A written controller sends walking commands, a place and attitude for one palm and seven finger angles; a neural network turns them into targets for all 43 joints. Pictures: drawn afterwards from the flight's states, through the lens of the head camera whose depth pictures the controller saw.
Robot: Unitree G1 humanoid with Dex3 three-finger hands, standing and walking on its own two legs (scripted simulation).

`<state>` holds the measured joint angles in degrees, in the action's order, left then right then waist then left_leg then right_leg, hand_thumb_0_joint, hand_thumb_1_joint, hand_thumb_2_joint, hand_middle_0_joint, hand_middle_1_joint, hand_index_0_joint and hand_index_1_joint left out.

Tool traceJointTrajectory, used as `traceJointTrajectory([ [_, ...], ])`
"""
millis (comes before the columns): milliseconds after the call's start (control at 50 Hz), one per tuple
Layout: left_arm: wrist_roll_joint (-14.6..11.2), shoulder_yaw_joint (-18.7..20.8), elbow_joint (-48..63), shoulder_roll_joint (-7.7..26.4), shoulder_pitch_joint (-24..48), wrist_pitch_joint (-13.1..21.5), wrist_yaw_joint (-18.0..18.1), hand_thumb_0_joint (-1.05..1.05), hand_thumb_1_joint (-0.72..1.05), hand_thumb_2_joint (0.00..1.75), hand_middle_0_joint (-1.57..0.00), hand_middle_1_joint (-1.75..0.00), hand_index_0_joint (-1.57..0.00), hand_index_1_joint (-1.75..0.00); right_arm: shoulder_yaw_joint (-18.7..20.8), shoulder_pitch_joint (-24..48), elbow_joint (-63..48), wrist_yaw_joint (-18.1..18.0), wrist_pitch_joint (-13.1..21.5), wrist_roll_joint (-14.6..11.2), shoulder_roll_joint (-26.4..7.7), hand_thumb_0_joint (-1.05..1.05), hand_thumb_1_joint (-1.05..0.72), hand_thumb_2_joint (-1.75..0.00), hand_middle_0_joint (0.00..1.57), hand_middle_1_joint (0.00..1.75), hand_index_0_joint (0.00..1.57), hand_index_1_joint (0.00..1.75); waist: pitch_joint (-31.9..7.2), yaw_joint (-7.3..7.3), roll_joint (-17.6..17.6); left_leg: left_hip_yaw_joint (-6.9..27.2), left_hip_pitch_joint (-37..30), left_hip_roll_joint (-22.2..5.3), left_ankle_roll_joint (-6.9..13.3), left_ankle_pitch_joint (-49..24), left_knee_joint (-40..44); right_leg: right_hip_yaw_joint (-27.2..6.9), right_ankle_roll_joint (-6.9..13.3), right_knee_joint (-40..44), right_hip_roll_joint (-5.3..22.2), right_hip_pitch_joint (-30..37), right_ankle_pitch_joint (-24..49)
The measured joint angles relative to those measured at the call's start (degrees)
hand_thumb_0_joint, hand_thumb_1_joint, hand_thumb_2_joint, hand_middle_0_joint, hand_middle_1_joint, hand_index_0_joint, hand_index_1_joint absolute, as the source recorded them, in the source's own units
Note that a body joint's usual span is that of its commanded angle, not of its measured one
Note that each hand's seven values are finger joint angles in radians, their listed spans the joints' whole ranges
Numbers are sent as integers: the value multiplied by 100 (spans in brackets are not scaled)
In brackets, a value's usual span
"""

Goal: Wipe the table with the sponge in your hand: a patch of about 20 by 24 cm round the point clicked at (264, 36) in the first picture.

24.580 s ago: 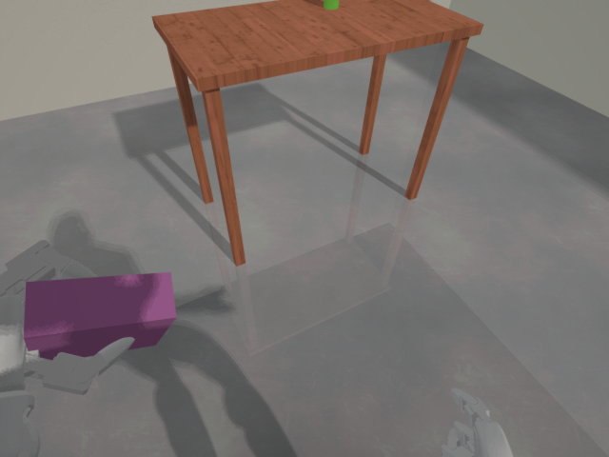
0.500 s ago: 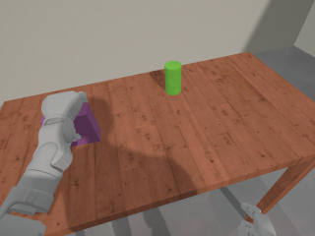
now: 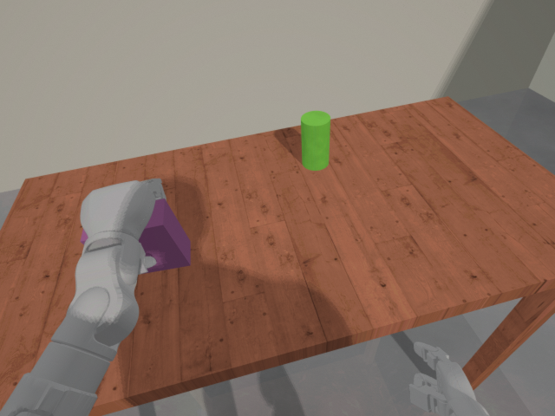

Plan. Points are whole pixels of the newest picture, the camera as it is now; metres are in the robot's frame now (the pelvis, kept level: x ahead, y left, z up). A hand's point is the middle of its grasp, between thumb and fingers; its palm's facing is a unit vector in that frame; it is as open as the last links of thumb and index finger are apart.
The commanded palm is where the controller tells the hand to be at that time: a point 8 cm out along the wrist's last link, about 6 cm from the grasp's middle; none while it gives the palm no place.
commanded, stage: wipe back along the middle lane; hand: left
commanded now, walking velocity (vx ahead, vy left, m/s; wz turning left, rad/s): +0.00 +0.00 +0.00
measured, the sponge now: (147, 247) +0.32 +0.24 +0.09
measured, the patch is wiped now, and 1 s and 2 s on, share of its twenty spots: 0.65 0.80 0.90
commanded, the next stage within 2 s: slide across to the third lane in 0.54 s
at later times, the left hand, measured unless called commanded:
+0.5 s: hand (136, 260) +0.27 +0.22 +0.13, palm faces +0.13 -0.08 -0.99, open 9.3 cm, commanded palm +0.22 +0.21 +0.16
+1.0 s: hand (144, 270) +0.26 +0.20 +0.13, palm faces +0.13 -0.10 -0.99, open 9.3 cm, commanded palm +0.23 +0.17 +0.19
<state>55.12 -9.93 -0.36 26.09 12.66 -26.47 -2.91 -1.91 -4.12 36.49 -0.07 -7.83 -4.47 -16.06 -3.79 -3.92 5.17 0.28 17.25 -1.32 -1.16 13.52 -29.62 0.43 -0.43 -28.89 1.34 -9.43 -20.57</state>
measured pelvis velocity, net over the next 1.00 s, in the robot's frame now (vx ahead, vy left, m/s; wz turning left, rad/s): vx -0.01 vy -0.01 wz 0.00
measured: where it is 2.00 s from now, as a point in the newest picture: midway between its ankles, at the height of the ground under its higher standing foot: outside the picture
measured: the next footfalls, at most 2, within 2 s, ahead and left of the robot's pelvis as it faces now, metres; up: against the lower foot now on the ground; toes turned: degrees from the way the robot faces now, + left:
none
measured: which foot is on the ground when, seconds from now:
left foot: down 0.00-1.00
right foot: down 0.00-1.00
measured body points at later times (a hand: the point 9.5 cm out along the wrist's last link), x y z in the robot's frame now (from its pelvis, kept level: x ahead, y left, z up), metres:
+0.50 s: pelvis -0.01 -0.01 +0.00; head -0.03 -0.06 +0.44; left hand +0.26 +0.22 +0.18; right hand +0.22 -0.22 -0.10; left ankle +0.02 +0.14 -0.73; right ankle -0.06 -0.13 -0.73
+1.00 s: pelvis -0.01 -0.01 +0.00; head -0.03 -0.06 +0.44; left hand +0.24 +0.20 +0.19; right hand +0.22 -0.22 -0.10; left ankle +0.02 +0.14 -0.73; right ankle -0.06 -0.13 -0.73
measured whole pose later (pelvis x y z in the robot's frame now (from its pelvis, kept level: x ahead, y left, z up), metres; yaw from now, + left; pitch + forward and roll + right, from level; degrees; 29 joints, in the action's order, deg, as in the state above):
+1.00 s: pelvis -0.01 -0.01 +0.00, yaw +0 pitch -1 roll +1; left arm 54.9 -13.3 16.0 24.9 1.4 -29.8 -3.7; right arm -1.2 -3.6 38.0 -0.3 -5.6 -3.8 -16.1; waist -2.7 -6.5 6.5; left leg 0.7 16.3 -1.9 -2.1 13.3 -30.9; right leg 0.6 0.5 -32.5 0.7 -9.5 -21.7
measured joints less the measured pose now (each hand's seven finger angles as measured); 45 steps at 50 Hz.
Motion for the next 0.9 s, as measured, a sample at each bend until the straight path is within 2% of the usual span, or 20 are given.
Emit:
traceJointTrajectory([
  [240, -35, 83, 888, -20, -782, -152, 66, 5, -43, 109, -71, -151, -77, -147, -18, 14, -29, 52, 5, 11, -2, 1, -90, -90, 20, 30, 19, 30, 9, -41, 60, -32, -21, -39, -33, 45, -93, -41, 29, -166, -34, -32, -70],
  [400, -25, 55, 1131, -64, -1007, -249, 82, 5, -43, 109, -71, -151, -77, -146, -40, 35, -11, 28, 28, 18, 7, 1, -90, -90, 20, 30, 19, 30, 11, -88, 93, -14, -20, -63, -67, 41, -135, -31, 64, -284, -61, -63, -109],
  [680, -107, 172, 1610, -23, -1512, -190, 85, 5, -43, 109, -70, -152, -77, -147, -98, 32, -14, 33, 86, 51, 43, 1, -90, -90, 20, 30, 19, 30, 6, -124, 118, -35, -40, -116, -98, 82, -205, -62, 111, -424, -113, -93, -173],
  [900, -29, -115, 1595, -56, -1273, -340, -30, 4, -44, 109, -71, -150, -78, -144, -10, 18, 66, -13, 176, 78, 11, 1, -90, -90, 20, 30, 20, 30, 68, -211, 111, 20, -64, -88, -100, 36, -186, -8, 110, -400, -93, -41, -148],
])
